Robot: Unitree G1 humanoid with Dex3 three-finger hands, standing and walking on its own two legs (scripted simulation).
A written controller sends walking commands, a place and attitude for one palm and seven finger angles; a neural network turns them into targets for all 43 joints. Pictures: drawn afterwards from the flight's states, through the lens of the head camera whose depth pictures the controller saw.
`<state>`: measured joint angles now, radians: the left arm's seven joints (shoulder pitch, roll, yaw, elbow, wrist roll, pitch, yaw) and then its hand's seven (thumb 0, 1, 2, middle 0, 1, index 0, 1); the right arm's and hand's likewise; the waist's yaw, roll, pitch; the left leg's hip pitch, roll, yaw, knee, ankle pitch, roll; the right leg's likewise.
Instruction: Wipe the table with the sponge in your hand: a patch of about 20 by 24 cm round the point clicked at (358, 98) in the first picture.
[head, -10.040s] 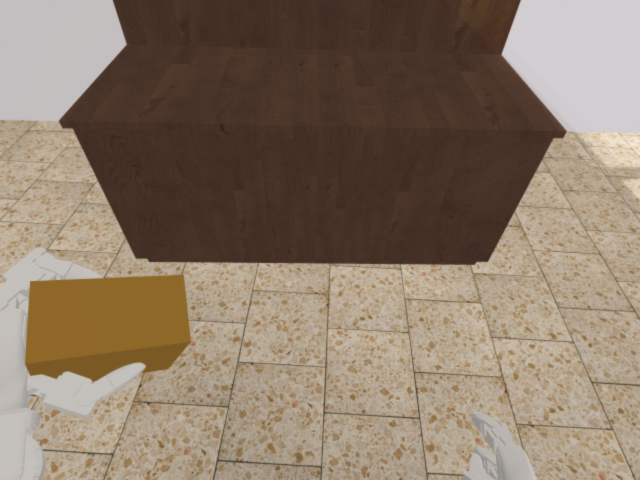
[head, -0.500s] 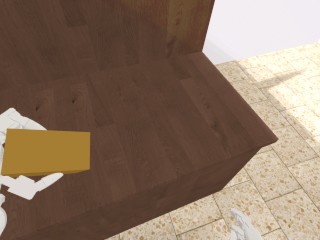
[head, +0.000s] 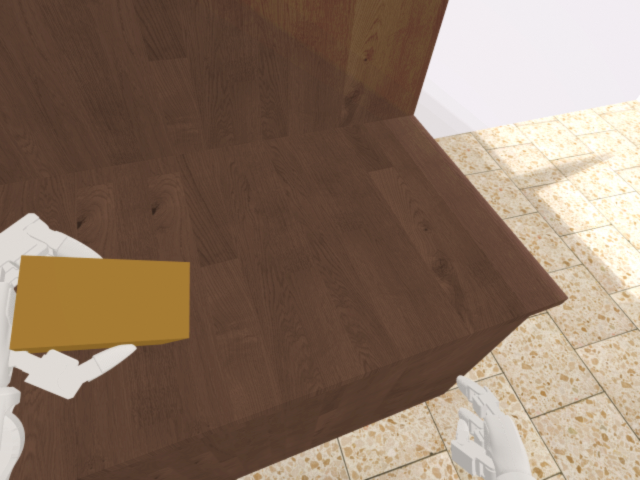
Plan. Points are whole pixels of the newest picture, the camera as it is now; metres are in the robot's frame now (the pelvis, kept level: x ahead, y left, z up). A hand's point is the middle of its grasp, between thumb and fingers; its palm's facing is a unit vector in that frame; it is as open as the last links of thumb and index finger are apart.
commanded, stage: look again from close up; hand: left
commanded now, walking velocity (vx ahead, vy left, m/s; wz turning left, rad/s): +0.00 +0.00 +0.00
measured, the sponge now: (129, 308) +0.23 +0.21 +0.14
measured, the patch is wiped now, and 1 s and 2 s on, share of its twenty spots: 0.00 0.00 0.00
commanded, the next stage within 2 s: shuffle to correct the standing spot in 0.26 s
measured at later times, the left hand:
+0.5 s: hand (79, 319) +0.21 +0.24 +0.15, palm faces +0.36 -0.86 -0.38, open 10.4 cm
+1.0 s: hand (158, 319) +0.22 +0.18 +0.16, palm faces +0.32 -0.86 -0.39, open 10.4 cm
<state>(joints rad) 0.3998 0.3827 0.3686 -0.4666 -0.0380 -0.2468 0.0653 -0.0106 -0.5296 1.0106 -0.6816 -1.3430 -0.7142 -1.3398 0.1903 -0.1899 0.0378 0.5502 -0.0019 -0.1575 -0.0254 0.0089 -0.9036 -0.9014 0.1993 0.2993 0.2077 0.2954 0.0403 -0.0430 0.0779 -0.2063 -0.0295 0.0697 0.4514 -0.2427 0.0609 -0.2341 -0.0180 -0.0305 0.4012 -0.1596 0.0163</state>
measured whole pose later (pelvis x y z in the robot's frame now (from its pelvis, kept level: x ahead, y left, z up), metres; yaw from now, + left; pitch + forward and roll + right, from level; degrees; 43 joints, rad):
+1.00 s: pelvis -0.01 -0.06 +0.00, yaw -1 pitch +0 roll +0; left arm 0.43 0.38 0.37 -0.47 -0.08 -0.17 0.06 -0.01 -0.53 1.01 -0.68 -1.34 -0.71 -1.34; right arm 0.22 -0.21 0.00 0.55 0.01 -0.12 -0.03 0.01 -0.90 -0.90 0.20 0.30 0.21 0.30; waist 0.02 -0.01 0.04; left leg -0.25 0.06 0.05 0.49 -0.25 -0.02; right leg -0.28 0.07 -0.05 0.43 -0.16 -0.07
